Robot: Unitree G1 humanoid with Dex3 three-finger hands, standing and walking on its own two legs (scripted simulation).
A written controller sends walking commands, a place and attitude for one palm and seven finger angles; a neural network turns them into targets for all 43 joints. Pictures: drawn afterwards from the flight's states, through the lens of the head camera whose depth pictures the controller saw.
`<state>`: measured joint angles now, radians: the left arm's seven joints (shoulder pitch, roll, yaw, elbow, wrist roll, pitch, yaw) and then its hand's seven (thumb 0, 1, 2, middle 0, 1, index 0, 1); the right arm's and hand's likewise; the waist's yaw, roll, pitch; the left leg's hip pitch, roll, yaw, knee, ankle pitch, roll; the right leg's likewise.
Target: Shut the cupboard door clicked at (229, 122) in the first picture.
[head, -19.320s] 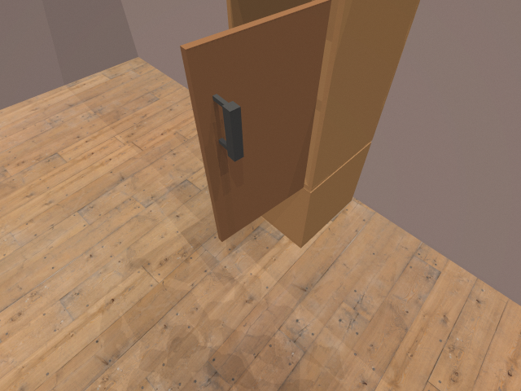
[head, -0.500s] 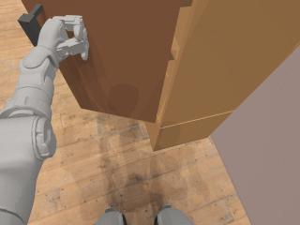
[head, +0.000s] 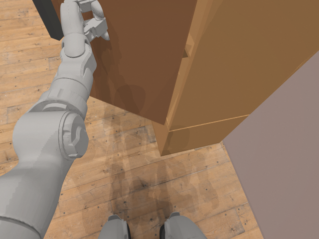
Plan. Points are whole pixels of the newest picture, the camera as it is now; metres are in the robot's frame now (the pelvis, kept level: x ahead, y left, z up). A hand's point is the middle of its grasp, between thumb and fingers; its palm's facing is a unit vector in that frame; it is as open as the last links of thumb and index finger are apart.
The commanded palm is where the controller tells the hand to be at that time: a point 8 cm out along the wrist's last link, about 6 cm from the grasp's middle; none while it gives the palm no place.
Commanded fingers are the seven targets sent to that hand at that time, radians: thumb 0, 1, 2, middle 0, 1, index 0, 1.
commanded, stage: pull the fist back off the door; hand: left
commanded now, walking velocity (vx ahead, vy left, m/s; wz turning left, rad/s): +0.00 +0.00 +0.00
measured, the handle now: (53, 7) +0.64 +0.16 +0.15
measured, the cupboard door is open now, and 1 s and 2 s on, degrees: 54 54 54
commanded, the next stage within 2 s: draw the hand back to the body in 0.66 s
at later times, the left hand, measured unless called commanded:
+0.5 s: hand (95, 53) +0.51 +0.08 +0.13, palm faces +0.03 -1.00 -0.01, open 3.1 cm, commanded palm +0.47 +0.11 +0.15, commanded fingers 0.00 0.90 0.90 -1.30 -1.50 -1.30 -1.50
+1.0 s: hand (82, 60) +0.46 +0.09 +0.16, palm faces +0.04 -1.00 -0.04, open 3.1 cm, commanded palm +0.41 +0.14 +0.17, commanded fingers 0.00 0.90 0.90 -1.30 -1.50 -1.30 -1.50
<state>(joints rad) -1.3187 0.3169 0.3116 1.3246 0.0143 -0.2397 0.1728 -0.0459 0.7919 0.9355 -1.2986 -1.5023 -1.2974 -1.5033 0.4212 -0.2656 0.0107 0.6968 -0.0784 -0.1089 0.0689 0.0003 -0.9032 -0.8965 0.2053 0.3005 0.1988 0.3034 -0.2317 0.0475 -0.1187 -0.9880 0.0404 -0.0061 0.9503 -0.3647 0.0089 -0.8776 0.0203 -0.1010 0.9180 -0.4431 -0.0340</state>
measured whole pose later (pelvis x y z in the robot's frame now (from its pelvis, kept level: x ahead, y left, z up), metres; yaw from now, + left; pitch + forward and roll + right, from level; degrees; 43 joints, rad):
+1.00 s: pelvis +0.03 -0.01 +0.04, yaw -3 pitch +9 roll +1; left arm -0.57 0.15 0.19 0.75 -0.09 -0.30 0.05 0.01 0.90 0.90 -1.30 -1.50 -1.30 -1.50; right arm 0.38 -0.24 0.00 0.64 0.02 0.01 0.04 0.00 -0.90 -0.90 0.21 0.30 0.20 0.30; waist -0.06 0.06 -0.12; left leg -0.51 0.03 0.08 0.69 -0.33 0.01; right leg -0.46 0.02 -0.01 0.71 -0.41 -0.03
